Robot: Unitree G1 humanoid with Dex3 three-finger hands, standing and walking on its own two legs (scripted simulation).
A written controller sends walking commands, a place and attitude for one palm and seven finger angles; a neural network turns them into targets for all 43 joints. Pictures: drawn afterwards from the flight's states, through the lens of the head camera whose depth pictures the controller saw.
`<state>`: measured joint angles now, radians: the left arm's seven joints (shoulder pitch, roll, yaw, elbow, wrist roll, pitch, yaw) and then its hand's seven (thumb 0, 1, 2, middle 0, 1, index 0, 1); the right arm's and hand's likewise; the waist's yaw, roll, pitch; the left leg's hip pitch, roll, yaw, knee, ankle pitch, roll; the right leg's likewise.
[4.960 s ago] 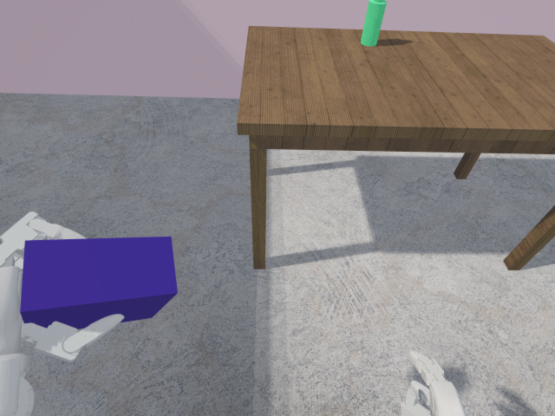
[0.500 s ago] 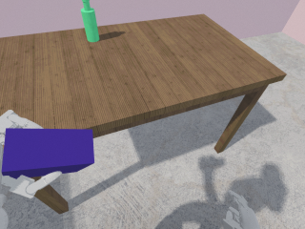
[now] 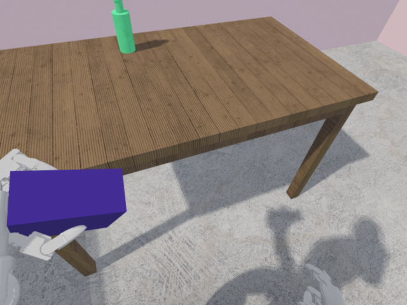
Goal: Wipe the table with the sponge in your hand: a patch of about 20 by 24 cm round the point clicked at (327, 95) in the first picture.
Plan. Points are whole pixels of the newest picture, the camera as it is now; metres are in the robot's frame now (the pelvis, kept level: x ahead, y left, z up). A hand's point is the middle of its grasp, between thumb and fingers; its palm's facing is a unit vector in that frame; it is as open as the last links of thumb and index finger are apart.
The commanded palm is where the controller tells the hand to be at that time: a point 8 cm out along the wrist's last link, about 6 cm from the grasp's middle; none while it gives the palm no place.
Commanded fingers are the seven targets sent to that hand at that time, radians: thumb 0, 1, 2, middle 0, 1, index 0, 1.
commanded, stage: look again from close up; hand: left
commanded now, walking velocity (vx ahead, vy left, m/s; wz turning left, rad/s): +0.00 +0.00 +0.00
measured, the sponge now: (85, 203) +0.24 +0.20 +0.14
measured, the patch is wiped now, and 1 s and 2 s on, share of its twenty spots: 0.00 0.00 0.00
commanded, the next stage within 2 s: shuffle to correct the standing spot in 0.24 s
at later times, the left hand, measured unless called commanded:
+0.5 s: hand (14, 181) +0.25 +0.30 +0.17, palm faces +0.46 -0.81 -0.36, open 10.6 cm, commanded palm +0.19 +0.31 +0.18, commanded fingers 0.00 0.10 1.30 -1.20 -1.60 -1.20 -1.60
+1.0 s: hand (50, 133) +0.35 +0.29 +0.17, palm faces +0.37 -0.83 -0.42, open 10.6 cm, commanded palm +0.29 +0.33 +0.18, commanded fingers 0.00 0.10 1.30 -1.20 -1.60 -1.20 -1.60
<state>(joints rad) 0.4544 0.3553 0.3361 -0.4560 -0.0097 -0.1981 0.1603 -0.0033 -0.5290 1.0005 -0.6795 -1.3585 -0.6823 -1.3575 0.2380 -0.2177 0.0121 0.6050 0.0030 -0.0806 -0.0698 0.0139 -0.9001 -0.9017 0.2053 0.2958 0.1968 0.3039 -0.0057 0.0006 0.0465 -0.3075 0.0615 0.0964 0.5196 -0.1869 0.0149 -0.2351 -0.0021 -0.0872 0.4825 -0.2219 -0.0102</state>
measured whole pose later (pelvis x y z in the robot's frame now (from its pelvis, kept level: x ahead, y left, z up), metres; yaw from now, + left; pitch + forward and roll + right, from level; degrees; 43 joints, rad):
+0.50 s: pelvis +0.03 +0.03 +0.00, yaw +0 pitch -1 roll -2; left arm 0.36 0.36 0.39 -0.41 -0.01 -0.21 0.12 0.00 -0.53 1.00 -0.68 -1.36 -0.68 -1.36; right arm 0.23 -0.18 0.05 0.57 -0.01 -0.17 -0.02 0.01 -0.90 -0.90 0.21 0.30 0.20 0.30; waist 0.05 -0.02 0.04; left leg -0.28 0.00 0.08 0.52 -0.23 0.07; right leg -0.20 -0.02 -0.03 0.46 -0.25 0.01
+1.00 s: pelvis +0.12 +0.05 -0.02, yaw -1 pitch +0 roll -3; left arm 0.42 0.42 0.40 -0.56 -0.04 -0.28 0.12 0.00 -0.53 1.00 -0.68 -1.36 -0.68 -1.36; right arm 0.23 -0.22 0.00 0.59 0.03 -0.09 0.02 0.01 -0.90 -0.90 0.21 0.30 0.20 0.30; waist 0.02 -0.01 0.09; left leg -0.55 0.00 0.02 1.20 -0.54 0.03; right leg -0.12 -0.05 -0.08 0.59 -0.47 0.06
